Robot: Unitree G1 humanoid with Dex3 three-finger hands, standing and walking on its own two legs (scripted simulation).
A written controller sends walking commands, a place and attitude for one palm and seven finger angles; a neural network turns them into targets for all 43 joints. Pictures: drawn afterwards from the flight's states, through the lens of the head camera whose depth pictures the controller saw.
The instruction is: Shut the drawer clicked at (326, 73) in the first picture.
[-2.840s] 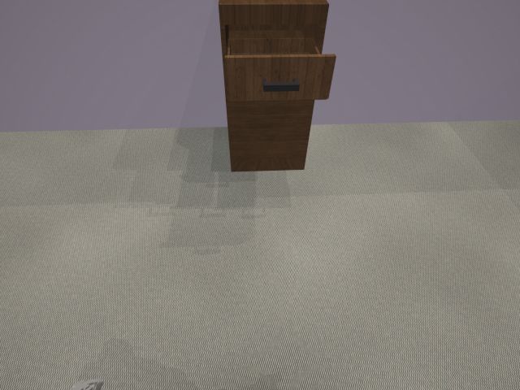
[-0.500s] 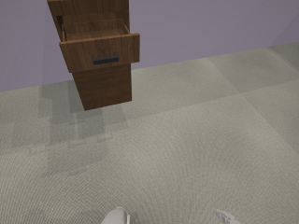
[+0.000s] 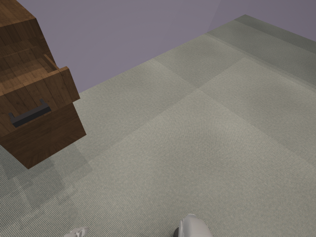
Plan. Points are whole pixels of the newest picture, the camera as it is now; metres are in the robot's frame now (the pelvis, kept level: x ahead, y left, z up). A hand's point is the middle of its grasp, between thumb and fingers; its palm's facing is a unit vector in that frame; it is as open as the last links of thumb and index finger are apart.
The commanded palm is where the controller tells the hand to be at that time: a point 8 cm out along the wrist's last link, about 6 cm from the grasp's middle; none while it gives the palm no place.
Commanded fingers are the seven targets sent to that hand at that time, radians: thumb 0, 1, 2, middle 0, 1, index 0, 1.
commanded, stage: walk to a spot facing it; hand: left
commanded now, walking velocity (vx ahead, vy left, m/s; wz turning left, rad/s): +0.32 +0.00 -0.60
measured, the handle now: (29, 111) +0.52 +0.47 -0.06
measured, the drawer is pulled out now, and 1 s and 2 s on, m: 0.30 0.30 0.30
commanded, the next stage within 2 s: turn to face it in 0.28 s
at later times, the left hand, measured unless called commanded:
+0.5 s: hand (112, 197) +0.26 +0.14 -0.17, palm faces -0.11 -0.97 -0.22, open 7.3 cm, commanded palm none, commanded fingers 0.00 0.90 0.90 -0.20 -0.30 -0.20 -0.30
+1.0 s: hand (107, 178) +0.33 +0.17 -0.17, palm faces +0.11 -0.97 -0.23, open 7.4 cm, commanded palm none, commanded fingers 0.00 0.90 0.90 -0.20 -0.30 -0.20 -0.30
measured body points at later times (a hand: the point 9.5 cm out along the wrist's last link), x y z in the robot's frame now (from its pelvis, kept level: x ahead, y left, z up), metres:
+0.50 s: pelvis +0.19 -0.04 +0.00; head +0.20 -0.04 +0.45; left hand +0.27 +0.20 -0.15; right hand +0.26 -0.29 -0.14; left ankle +0.30 +0.09 -0.70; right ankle +0.17 -0.12 -0.74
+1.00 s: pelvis +0.26 -0.03 +0.00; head +0.29 -0.02 +0.45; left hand +0.32 +0.22 -0.15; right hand +0.31 -0.28 -0.14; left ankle +0.31 +0.06 -0.74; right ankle +0.26 -0.19 -0.70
